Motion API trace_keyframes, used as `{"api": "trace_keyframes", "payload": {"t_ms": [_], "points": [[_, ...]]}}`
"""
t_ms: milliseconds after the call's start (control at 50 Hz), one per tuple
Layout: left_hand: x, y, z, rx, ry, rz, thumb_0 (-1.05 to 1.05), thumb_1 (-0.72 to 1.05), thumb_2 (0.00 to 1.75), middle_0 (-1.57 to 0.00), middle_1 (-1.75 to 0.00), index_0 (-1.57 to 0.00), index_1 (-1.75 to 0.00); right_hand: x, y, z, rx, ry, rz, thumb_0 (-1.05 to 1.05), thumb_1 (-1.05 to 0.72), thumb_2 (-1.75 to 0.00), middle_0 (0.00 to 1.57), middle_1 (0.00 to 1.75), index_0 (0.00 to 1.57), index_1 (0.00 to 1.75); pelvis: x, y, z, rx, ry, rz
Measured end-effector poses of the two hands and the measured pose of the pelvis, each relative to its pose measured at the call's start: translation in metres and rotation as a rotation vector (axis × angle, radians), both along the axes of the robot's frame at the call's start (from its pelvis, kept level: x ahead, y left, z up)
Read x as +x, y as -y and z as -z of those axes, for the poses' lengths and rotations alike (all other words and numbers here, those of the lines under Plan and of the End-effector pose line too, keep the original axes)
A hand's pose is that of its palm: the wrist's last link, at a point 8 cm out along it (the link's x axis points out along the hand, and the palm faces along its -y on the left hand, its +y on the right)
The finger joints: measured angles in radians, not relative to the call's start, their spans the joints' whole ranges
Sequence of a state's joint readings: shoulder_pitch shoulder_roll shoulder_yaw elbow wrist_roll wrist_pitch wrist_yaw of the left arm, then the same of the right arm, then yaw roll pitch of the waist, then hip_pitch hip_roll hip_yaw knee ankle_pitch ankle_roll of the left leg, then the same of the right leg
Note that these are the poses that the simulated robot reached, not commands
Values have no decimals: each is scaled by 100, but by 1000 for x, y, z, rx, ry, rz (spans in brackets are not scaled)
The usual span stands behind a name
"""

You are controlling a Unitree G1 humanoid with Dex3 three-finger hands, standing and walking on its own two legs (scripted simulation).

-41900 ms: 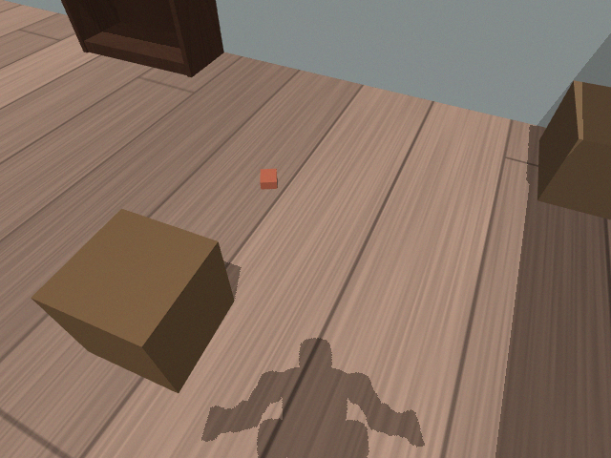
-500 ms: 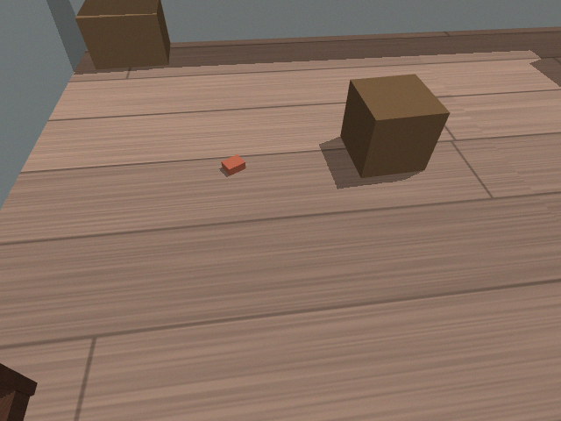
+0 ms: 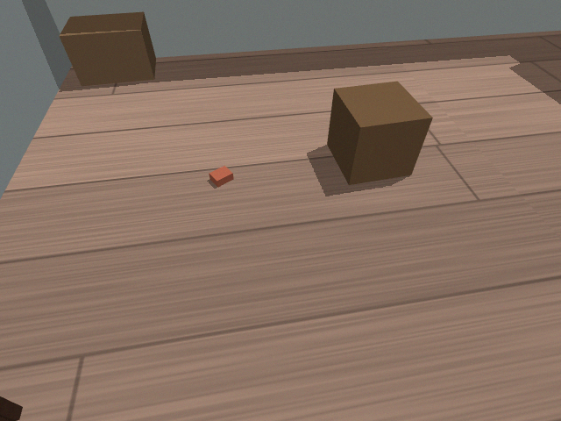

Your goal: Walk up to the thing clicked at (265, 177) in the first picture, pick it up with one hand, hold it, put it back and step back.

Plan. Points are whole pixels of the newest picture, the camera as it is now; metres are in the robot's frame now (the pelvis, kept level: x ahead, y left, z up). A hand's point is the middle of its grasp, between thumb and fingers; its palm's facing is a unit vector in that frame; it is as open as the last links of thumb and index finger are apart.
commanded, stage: walk up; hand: left
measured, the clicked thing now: (221, 176) +1.42 +0.35 -0.76
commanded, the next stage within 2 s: none
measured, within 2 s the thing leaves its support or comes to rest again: neither
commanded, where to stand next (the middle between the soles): +1.08 +0.04 m, yaw +1 degrees
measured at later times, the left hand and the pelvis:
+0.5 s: hand (127, 410) +0.19 +0.27 -0.16, palm faces +0.06 -0.94 -0.35, open 7.4 cm; pelvis +0.18 -0.01 -0.02, yaw +3 degrees
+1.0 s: hand (167, 240) +0.52 +0.28 -0.14, palm faces -0.04 -0.91 -0.41, open 7.4 cm; pelvis +0.43 -0.01 -0.02, yaw +1 degrees
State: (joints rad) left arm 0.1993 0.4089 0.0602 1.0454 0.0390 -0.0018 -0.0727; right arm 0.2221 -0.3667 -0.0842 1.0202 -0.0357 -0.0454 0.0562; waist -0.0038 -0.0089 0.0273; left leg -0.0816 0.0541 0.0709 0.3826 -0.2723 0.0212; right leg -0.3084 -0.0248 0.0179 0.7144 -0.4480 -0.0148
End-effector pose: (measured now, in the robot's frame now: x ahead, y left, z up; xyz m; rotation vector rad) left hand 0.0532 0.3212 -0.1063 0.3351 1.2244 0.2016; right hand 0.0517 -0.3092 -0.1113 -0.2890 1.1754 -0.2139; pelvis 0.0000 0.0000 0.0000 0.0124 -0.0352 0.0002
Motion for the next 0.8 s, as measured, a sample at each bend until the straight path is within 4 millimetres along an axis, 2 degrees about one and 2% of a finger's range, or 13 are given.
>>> {"api": "trace_keyframes", "payload": {"t_ms": [80,120,160,280,400,500,560,600,700,800], "points": [[25,6,-8,36,28,27,1,91,90,-20,-30,-20,-30,0,33,8,-13,-36,24,1,-90,-90,21,30,21,30,19,19,7,9,15,20],[34,10,-8,67,61,23,1,91,90,-20,-30,-20,-30,8,50,19,-28,-55,22,1,-90,-90,21,30,21,30,30,29,16,-10,25,12],[35,14,-9,83,81,-3,0,91,90,-20,-30,-20,-30,22,57,22,-32,-73,19,1,-91,-90,21,30,20,30,41,34,18,-21,27,3],[40,29,-16,60,34,-56,0,90,90,-20,-30,-20,-30,86,55,8,-4,-15,-36,1,-91,-90,20,30,20,30,81,37,4,-44,26,-11],[74,28,-4,23,16,-77,1,90,90,-20,-30,-21,-30,150,41,-3,-4,-17,-99,1,-91,-90,21,30,20,30,129,31,4,-58,11,-34],[122,11,19,-9,12,-84,1,90,90,-20,-30,-21,-30,219,20,-4,-31,-11,-145,1,-91,-90,21,30,20,30,182,13,15,-71,6,-57],[158,-3,36,-20,-8,-76,1,90,90,-20,-30,-21,-30,265,3,-4,-57,41,-156,1,-91,-90,21,30,20,30,213,-2,25,-32,11,-51],[185,-7,37,-30,-16,-63,1,90,90,-20,-30,-20,-30,286,-7,-9,-56,96,-143,1,-91,-90,21,30,20,30,229,-10,23,-36,12,-50],[261,-12,22,-46,45,-1,1,91,90,-20,-30,-20,-30,315,-20,-26,-49,123,-100,0,-91,-90,21,30,21,30,274,-17,7,-24,11,-28],[328,-14,5,-39,78,51,1,91,90,-20,-30,-20,-30,335,-16,-27,-45,92,-79,0,-90,-90,21,30,21,30,320,-18,1,-10,9,-14]]}}
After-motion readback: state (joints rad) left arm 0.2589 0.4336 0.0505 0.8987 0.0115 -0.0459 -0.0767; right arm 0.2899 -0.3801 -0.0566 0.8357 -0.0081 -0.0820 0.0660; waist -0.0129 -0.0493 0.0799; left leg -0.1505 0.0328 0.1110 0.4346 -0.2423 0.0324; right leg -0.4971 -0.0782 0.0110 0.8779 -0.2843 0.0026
